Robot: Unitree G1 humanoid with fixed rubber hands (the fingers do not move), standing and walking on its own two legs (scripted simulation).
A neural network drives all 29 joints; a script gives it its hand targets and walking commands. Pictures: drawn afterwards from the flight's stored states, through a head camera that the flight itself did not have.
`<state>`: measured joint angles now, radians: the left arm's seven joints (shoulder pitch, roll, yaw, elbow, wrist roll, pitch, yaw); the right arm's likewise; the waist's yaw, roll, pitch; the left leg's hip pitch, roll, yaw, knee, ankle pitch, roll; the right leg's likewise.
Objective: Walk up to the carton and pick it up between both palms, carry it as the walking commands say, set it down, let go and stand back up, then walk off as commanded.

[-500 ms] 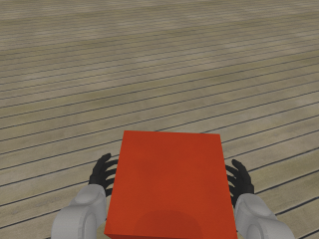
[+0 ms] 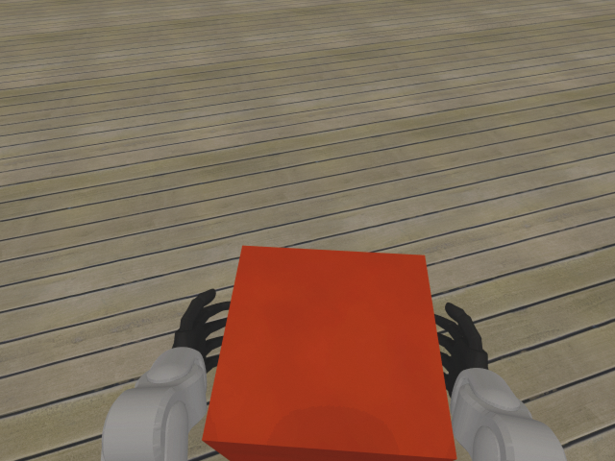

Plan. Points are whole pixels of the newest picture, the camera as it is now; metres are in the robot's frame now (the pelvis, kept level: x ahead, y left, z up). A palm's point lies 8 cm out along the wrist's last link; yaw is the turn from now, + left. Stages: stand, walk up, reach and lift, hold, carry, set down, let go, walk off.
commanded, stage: carry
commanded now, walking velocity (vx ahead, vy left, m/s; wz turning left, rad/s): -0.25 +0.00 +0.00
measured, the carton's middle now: (325, 372) +0.25 +0.00 +0.02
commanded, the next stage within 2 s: none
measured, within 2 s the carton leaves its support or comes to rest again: neither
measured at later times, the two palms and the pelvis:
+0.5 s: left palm out of the picture +0.00 +0.16 +0.09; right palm out of the picture +0.00 -0.14 +0.09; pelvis -0.23 +0.01 +0.00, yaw +0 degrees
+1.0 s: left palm out of the picture -0.26 +0.19 +0.07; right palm out of the picture -0.24 -0.11 +0.08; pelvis -0.47 +0.02 +0.01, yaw +2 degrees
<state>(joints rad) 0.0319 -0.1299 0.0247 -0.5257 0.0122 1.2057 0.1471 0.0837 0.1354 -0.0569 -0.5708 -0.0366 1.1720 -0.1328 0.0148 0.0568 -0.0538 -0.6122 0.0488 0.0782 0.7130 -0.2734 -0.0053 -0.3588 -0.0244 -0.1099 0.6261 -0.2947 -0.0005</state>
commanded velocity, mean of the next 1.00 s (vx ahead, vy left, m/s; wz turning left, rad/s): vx -0.25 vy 0.00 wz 0.00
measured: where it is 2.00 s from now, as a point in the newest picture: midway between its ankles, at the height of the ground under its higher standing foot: outside the picture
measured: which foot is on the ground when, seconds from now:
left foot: up 0.00-0.16, down 0.18-0.54, up 0.56-0.80, down 0.82-1.00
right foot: down 0.00-0.18, up 0.20-0.48, down 0.50-0.84, up 0.86-1.00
